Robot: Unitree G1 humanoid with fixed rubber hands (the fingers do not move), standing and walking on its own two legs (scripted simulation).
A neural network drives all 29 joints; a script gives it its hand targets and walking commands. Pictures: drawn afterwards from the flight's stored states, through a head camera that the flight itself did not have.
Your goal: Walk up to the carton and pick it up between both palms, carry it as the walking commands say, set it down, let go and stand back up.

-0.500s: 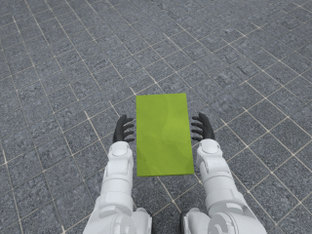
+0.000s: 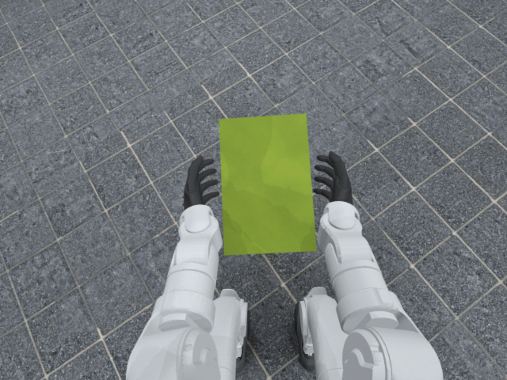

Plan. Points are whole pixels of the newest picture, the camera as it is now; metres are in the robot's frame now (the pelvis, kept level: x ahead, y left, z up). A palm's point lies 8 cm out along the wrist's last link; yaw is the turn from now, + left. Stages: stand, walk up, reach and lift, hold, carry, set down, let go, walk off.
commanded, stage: set down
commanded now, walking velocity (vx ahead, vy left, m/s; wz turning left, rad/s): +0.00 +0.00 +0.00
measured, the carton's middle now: (266, 188) +0.44 +0.01 -0.16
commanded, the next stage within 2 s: none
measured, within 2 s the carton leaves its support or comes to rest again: neither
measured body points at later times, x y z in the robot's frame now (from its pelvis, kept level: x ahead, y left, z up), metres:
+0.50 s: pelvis -0.01 +0.00 -0.07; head +0.20 -0.01 +0.32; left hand +0.42 +0.13 -0.15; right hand +0.43 -0.11 -0.15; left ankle +0.07 +0.12 -0.64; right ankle +0.09 -0.11 -0.64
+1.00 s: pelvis -0.02 +0.00 -0.15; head +0.23 +0.01 +0.23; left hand +0.45 +0.14 -0.23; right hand +0.45 -0.10 -0.23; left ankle +0.07 +0.12 -0.64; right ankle +0.09 -0.12 -0.64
